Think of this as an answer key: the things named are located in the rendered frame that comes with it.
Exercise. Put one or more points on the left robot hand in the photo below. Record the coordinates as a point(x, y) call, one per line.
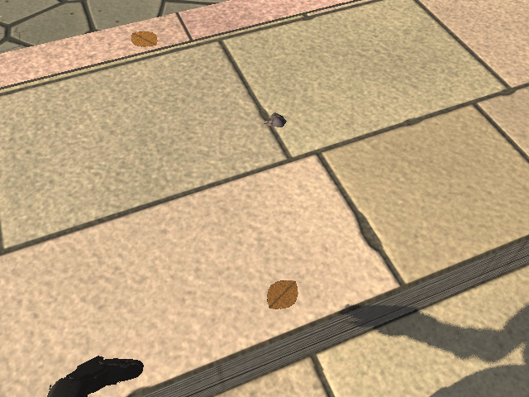
point(95, 374)

